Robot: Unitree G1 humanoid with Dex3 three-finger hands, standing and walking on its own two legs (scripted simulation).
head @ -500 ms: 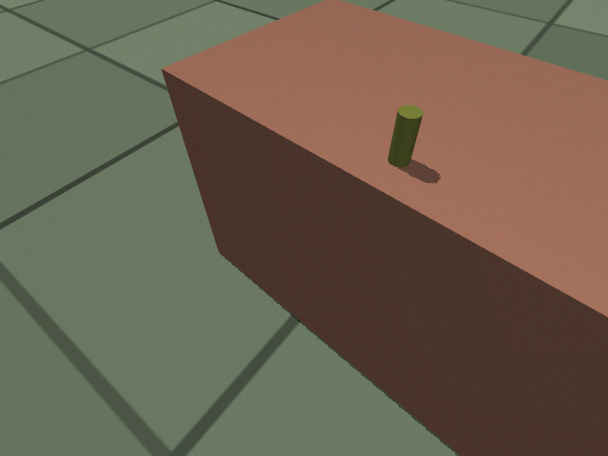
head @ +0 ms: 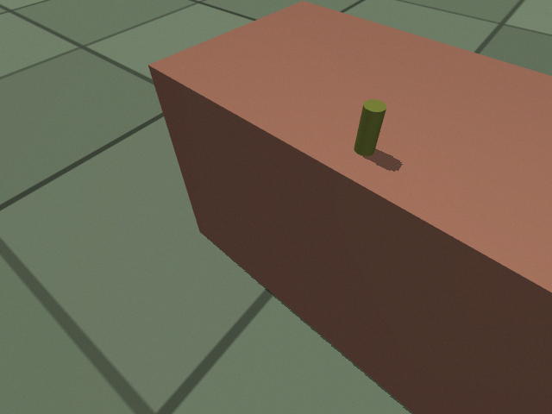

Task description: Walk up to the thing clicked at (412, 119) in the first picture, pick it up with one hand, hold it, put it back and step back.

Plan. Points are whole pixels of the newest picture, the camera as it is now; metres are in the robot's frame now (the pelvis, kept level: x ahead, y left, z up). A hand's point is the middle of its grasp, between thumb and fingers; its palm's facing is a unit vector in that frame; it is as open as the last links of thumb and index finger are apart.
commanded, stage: stand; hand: left
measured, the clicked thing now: (369, 129) +0.61 -0.16 +0.07
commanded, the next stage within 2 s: walk up in 0.62 s
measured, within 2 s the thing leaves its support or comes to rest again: neither
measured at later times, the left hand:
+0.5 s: hand out of the picture +0.08 +0.25 -0.16, palm faces -0.03 -0.94 -0.34, open 7.4 cm
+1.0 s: hand out of the picture +0.16 +0.21 -0.16, palm faces -0.23 -0.87 -0.44, open 7.4 cm
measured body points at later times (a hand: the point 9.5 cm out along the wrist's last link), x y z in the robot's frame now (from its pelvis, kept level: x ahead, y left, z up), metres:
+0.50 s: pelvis +0.00 +0.00 +0.00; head +0.02 +0.00 +0.45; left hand +0.08 +0.30 -0.13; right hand +0.07 -0.30 -0.14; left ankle +0.00 +0.13 -0.75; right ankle +0.00 -0.12 -0.75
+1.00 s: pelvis +0.05 -0.07 -0.04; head +0.07 -0.11 +0.41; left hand +0.17 +0.25 -0.13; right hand +0.05 -0.43 -0.16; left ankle +0.03 +0.08 -0.70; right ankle +0.07 -0.21 -0.75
